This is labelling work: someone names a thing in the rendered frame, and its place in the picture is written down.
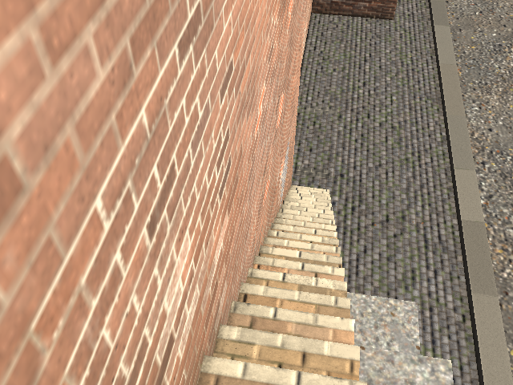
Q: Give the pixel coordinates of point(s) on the stairs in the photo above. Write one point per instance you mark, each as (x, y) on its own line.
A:
(291, 324)

